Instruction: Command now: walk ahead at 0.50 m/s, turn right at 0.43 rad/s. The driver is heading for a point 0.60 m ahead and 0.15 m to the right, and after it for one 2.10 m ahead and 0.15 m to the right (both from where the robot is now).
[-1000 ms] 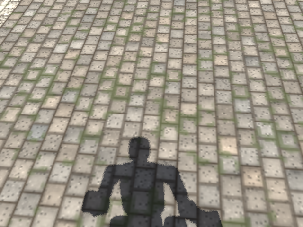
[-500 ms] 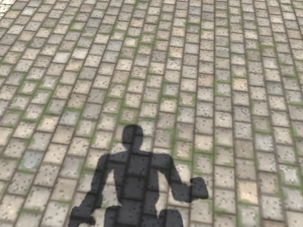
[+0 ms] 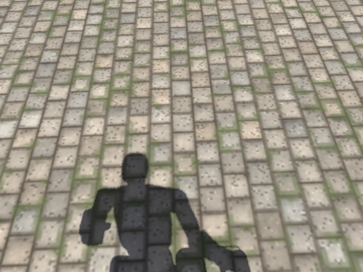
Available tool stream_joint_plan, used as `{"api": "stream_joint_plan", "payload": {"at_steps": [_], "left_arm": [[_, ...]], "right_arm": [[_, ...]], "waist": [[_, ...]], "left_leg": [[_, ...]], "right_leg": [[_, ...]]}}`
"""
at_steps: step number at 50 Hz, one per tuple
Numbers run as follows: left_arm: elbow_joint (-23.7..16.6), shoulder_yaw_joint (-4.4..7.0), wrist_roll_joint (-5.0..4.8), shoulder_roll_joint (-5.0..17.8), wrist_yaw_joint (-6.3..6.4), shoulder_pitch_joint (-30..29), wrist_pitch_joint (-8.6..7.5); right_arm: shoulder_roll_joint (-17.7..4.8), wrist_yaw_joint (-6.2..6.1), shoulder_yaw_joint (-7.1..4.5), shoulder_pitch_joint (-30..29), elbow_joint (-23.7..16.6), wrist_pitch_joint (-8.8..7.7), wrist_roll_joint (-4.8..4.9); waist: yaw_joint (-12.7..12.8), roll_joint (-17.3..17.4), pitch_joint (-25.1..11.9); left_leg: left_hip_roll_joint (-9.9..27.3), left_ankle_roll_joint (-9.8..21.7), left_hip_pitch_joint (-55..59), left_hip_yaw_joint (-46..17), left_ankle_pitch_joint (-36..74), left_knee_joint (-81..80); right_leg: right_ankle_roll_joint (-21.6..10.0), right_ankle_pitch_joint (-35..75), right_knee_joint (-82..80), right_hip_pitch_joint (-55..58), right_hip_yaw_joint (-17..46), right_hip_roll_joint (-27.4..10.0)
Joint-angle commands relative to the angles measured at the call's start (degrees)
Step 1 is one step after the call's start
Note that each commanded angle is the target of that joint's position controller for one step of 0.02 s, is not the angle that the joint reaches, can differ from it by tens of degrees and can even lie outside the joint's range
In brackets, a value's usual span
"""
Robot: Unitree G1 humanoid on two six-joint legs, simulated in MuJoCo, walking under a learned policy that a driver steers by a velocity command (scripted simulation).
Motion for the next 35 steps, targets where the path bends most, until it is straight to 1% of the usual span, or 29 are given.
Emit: {"api": "stream_joint_plan", "payload": {"at_steps": [1, 2, 3, 4, 6, 7, 9, 11, 13, 14, 16, 18, 19, 20, 21, 22, 23, 24, 25, 26, 27, 28, 29, 30, 31, 33, 35], "left_arm": [[-1.20, 3.15, 0.39, 9.75, 0.66, 12.63, -0.38], [-1.76, 2.83, 0.51, 8.67, 0.70, 9.74, -0.35], [-2.48, 2.38, 1.09, 7.54, 0.81, 7.94, -0.43], [-2.95, 2.30, 1.12, 7.10, 0.93, 7.06, -0.40], [-2.80, 2.55, 0.54, 7.57, 1.48, 7.51, -0.60], [-2.50, 2.78, 0.36, 8.25, 1.88, 8.26, -0.63], [-1.75, 3.17, 0.17, 9.29, 2.67, 10.15, -0.40], [-1.05, 3.26, -0.03, 9.46, 3.21, 11.64, 0.02], [-0.22, 3.44, -0.22, 9.90, 3.49, 13.35, 0.34], [0.26, 3.53, -0.36, 10.02, 3.53, 14.29, 0.48], [1.00, 3.51, -0.63, 9.53, 3.68, 15.46, 0.88], [1.25, 3.60, -0.59, 9.29, 3.99, 15.36, 1.38], [1.22, 3.73, -0.46, 9.40, 4.08, 14.89, 1.63], [1.05, 3.69, -0.38, 9.07, 4.06, 14.14, 1.90], [0.61, 3.12, -0.23, 7.50, 3.90, 13.39, 1.96], [-0.45, 1.87, 0.53, 4.34, 3.60, 13.05, 1.80], [-1.46, 0.60, -0.63, 0.21, 3.45, 21.52, 1.30], [-1.01, 1.12, -1.36, 5.16, 3.72, 21.76, 1.10], [-1.18, 2.32, -1.23, 9.34, 3.79, 15.54, 1.32], [-1.95, 2.56, -0.65, 9.53, 3.90, 11.71, 1.63], [-2.69, 2.67, 0.00, 8.81, 3.70, 9.59, 1.68], [-3.01, 2.74, -0.14, 7.69, 3.29, 9.63, 1.85], [-2.99, 2.59, -0.56, 6.43, 3.01, 10.17, 2.13], [-3.18, 2.35, -0.78, 5.13, 2.82, 10.17, 2.41], [-3.79, 2.13, -0.70, 4.29, 2.71, 9.34, 2.63], [-5.09, 1.83, -0.32, 3.56, 2.56, 7.01, 2.75], [-5.58, 1.64, -0.33, 3.32, 2.12, 5.26, 2.51]], "right_arm": [[-7.72, 0.91, -0.86, -4.24, -7.63, -4.22, 1.55], [-7.40, 0.50, -1.03, -5.74, -7.84, -4.36, 0.44], [-7.50, 0.24, -1.35, -5.27, -7.96, -3.92, -0.24], [-7.10, 0.16, -1.41, -4.70, -8.11, -3.32, -0.63], [-5.68, -0.07, -1.27, -4.11, -8.28, -2.25, -0.99], [-5.17, -0.23, -1.16, -5.48, -8.86, -1.90, -1.06], [-4.18, -0.36, -0.82, -10.30, -10.43, -1.75, -1.08], [-3.14, -0.06, -0.46, -14.54, -11.52, -2.07, -0.84], [-2.77, 0.41, -0.27, -18.15, -12.59, -2.47, -0.37], [-3.04, 0.62, -0.34, -19.48, -13.13, -2.67, -0.09], [-4.10, 1.03, -0.70, -21.03, -13.96, -3.06, 0.25], [-5.40, 1.36, -1.25, -20.67, -14.11, -3.54, 0.35], [-6.06, 1.38, -1.59, -19.41, -13.90, -3.78, 0.43], [-6.70, 1.24, -2.05, -16.39, -13.18, -4.03, 0.45], [-8.07, 0.85, -2.90, -10.94, -11.90, -4.29, 0.06], [-10.74, 0.33, -3.75, -2.68, -11.16, -4.41, -0.86], [-15.09, 0.19, -4.97, 3.41, -9.49, -3.45, -1.08], [-11.10, 0.65, -4.27, 3.70, -9.07, -3.00, 0.48], [-7.07, 0.49, -3.20, 0.92, -10.00, -2.77, 0.49], [-5.82, 0.41, -2.63, -2.30, -10.36, -2.38, -0.11], [-4.49, 0.42, -2.16, -4.18, -10.02, -2.17, -0.40], [-3.78, 0.29, -1.86, -5.01, -9.61, -2.26, -0.79], [-3.50, 0.27, -1.84, -5.42, -9.25, -2.40, -0.76], [-3.61, 0.29, -1.96, -5.36, -8.79, -2.58, -0.48], [-4.33, 0.30, -2.23, -5.14, -8.30, -2.80, -0.26], [-5.97, 0.25, -2.79, -4.69, -7.36, -2.99, -0.19], [-6.93, 0.20, -3.05, -4.68, -6.79, -2.80, -0.25]], "waist": [[6.49, -2.90, -10.91], [4.69, 0.48, -7.15], [2.71, -0.83, -6.15], [1.69, -2.05, -5.92], [0.96, -2.84, -5.35], [1.19, -2.81, -4.48], [2.67, -2.77, -2.90], [4.22, -3.59, -2.41], [5.63, -4.17, -2.06], [6.08, -4.31, -1.92], [6.27, -4.56, -1.79], [5.47, -5.35, -1.87], [4.67, -6.26, -2.06], [3.02, -7.05, -2.96], [0.20, -6.50, -6.34], [-3.48, -2.16, -14.25], [-0.79, 14.76, -22.39], [-1.53, 15.11, -20.57], [-3.05, 8.67, -12.40], [-2.35, 4.93, -7.37], [-1.39, 4.48, -3.69], [0.02, 6.17, -2.63], [0.65, 7.22, -2.14], [0.94, 7.39, -1.94], [0.99, 6.87, -1.48], [0.86, 5.41, -0.93], [0.51, 4.48, -1.06]], "left_leg": [[2.24, 1.53, -35.02, -6.14, 4.26, 18.72], [3.98, 1.16, -32.98, -5.57, 7.23, 13.92], [5.36, 0.76, -29.11, -5.92, 9.47, 10.66], [5.51, -0.05, -26.89, -5.90, 10.43, 8.75], [5.27, -2.01, -25.71, -4.93, 12.15, 4.85], [4.90, -2.92, -26.28, -4.53, 14.26, 1.91], [4.01, -4.11, -27.05, -4.42, 21.26, -6.43], [2.30, -4.35, -24.20, -4.33, 28.63, -15.24], [0.66, -4.20, -21.02, -4.00, 33.09, -21.02], [0.17, -3.99, -20.10, -4.34, 33.88, -22.55], [-0.30, -3.30, -19.83, -5.61, 32.43, -25.64], [-0.47, -2.17, -18.66, -6.58, 28.57, -27.91], [-0.54, -1.36, -16.95, -6.43, 25.81, -28.30], [-0.72, -0.23, -12.82, -5.51, 24.32, -29.66], [0.21, 1.62, -3.97, -5.20, 24.72, -31.68], [8.51, 5.21, 10.76, -12.40, 21.95, -29.78], [21.85, 14.75, 31.87, -36.25, 13.29, -31.63], [24.31, 15.03, 31.00, -46.25, -0.86, -36.27], [21.33, 12.17, 23.60, -38.04, -2.14, -37.80], [18.81, 10.31, 16.22, -29.91, 4.77, -38.66], [16.64, 9.98, 10.41, -24.41, 11.22, -40.13], [14.91, 9.29, 6.64, -20.06, 15.18, -41.48], [13.57, 9.06, 4.43, -16.53, 17.14, -42.94], [13.24, 9.47, 3.38, -13.91, 19.10, -44.01], [13.54, 10.09, 2.76, -11.94, 21.06, -45.03], [14.39, 11.19, 3.17, -8.70, 25.45, -46.29], [14.06, 10.95, 4.48, -4.61, 29.42, -46.54]], "right_leg": [[-12.22, -4.36, -17.76, 37.71, 33.42, -17.53], [-11.32, 2.20, -18.60, 30.35, 28.23, -15.44], [-10.81, 7.36, -19.79, 25.34, 25.11, -13.81], [-11.08, 9.60, -21.05, 22.54, 23.91, -12.69], [-11.78, 13.13, -22.35, 18.68, 20.84, -11.62], [-11.76, 13.84, -22.83, 17.31, 19.51, -11.04], [-10.52, 12.76, -23.08, 15.88, 17.62, -9.60], [-8.49, 9.57, -22.44, 14.39, 16.01, -7.62], [-7.26, 6.66, -21.95, 13.63, 16.68, -7.42], [-7.03, 5.72, -21.41, 14.15, 17.86, -7.91], [-6.66, 4.55, -18.83, 17.55, 20.80, -9.10], [-6.06, 4.75, -15.61, 21.04, 24.08, -10.37], [-5.68, 6.11, -13.93, 21.96, 25.37, -10.82], [-5.05, 8.10, -11.57, 21.90, 25.87, -10.37], [-3.49, 10.80, -5.78, 20.42, 24.35, -7.61], [-1.55, 5.59, 8.49, 14.08, 20.31, -4.33], [2.94, -20.78, 27.33, -6.73, 12.20, 4.39], [3.59, -25.02, 36.24, -15.55, 12.09, 0.20], [3.95, -19.70, 38.82, -17.54, 12.01, -2.22], [4.37, -15.41, 38.11, -16.16, 9.78, -4.18], [4.63, -12.53, 35.79, -15.11, 9.48, -5.67], [4.57, -10.62, 34.00, -12.54, 9.30, -7.25], [4.60, -9.72, 32.80, -10.87, 8.44, -7.94], [4.73, -9.22, 31.88, -10.67, 7.55, -8.24], [4.97, -8.22, 30.43, -11.34, 7.17, -8.70], [5.63, -4.92, 26.44, -13.37, 7.06, -9.32], [5.76, 0.75, 21.21, -13.74, 6.58, -9.45]]}}
Keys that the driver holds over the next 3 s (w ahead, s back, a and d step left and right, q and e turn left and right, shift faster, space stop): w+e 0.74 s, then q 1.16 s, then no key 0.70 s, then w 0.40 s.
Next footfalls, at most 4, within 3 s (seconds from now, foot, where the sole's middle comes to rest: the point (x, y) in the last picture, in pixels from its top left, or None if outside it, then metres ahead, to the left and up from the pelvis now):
0.44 left None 0.44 0.09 -0.76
0.92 right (257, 230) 0.58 -0.26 -0.76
1.34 left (190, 218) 0.64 -0.01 -0.76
1.86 right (248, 217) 0.64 -0.23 -0.76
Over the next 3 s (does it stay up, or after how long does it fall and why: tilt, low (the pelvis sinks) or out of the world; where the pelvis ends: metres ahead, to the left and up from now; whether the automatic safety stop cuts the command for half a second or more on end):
stays up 0.67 -0.11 0.03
